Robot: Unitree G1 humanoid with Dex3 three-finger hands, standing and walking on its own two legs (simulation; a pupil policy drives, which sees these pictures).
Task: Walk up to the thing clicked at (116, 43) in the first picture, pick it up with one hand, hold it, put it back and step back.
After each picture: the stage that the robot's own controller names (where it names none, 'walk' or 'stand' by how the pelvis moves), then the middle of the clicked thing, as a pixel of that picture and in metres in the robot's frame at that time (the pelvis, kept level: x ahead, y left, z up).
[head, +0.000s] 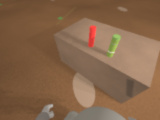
stand; (112, 46) +0.72 -0.21 -0.04
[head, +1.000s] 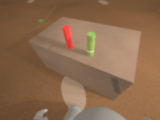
walk; (90, 45) +0.64 +0.04 +0.00
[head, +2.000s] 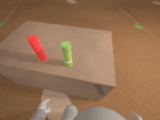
stand; (67, 55) +0.49 +0.21 -0.01
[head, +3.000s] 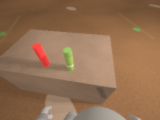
stand; (69, 60) +0.49 +0.20 -0.04
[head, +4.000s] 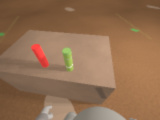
stand; (68, 60) +0.49 +0.20 -0.04
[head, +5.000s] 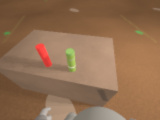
stand; (71, 61) +0.49 +0.18 -0.04
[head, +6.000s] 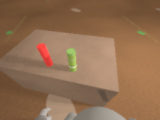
stand; (72, 61) +0.49 +0.18 -0.04
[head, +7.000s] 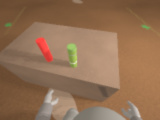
rise first; (72, 57) +0.50 +0.17 -0.03
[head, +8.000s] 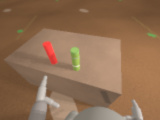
go down; (75, 60) +0.50 +0.17 -0.03
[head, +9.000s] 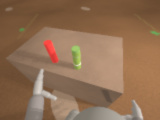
go down; (76, 58) +0.50 +0.16 -0.03
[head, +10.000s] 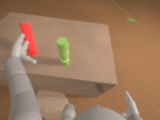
go down; (64, 53) +0.48 +0.17 +0.03
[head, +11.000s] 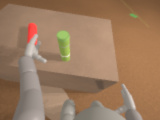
close in; (64, 48) +0.49 +0.16 +0.04
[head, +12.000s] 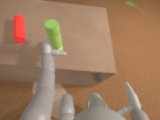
close; (55, 40) +0.52 +0.18 +0.07
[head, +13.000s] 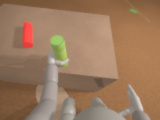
lift; (60, 53) +0.44 +0.17 +0.06
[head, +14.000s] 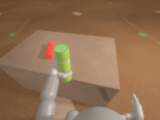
lift; (64, 65) +0.31 +0.17 +0.15
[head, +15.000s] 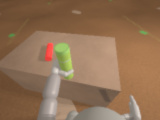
hold; (65, 63) +0.32 +0.16 +0.15
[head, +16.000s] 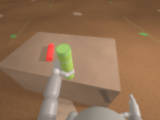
hold; (66, 64) +0.32 +0.15 +0.16
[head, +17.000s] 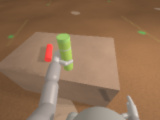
crouch; (66, 54) +0.39 +0.16 +0.17
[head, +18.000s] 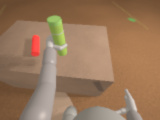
lower; (59, 39) +0.50 +0.18 +0.17
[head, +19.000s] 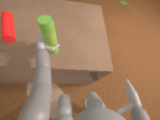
lower; (50, 38) +0.52 +0.18 +0.08
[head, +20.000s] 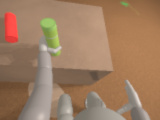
lower; (52, 40) +0.51 +0.17 +0.08
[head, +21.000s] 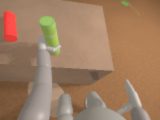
lower; (52, 39) +0.52 +0.18 +0.08
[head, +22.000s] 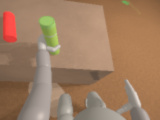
lower; (51, 39) +0.52 +0.18 +0.08
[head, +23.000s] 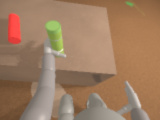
withdraw; (56, 42) +0.50 +0.17 +0.07
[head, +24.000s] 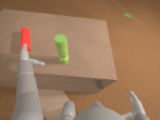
sink last; (62, 51) +0.48 +0.16 +0.04
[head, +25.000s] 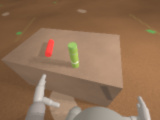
stand; (74, 56) +0.51 +0.17 +0.02
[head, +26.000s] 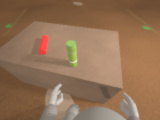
stand; (72, 55) +0.49 +0.16 +0.03
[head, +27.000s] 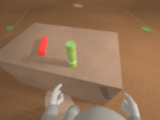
stand; (71, 55) +0.49 +0.17 +0.03
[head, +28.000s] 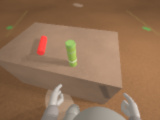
stand; (71, 55) +0.49 +0.17 +0.03
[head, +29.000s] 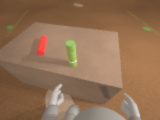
stand; (72, 55) +0.49 +0.17 +0.03
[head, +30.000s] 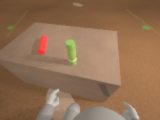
stand; (71, 54) +0.51 +0.17 +0.02
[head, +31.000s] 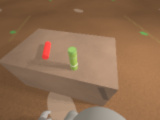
stand; (73, 59) +0.51 +0.17 -0.03
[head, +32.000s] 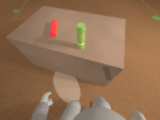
walk; (80, 37) +0.66 +0.12 +0.00
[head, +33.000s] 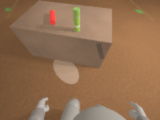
walk; (76, 20) +0.93 +0.21 -0.01
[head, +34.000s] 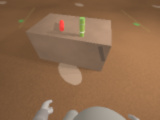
stand; (81, 27) +1.07 +0.16 -0.03
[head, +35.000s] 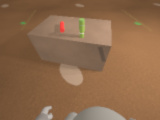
stand; (81, 28) +1.07 +0.15 -0.04
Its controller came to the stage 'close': yes
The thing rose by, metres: 0.21
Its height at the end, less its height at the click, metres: +0.00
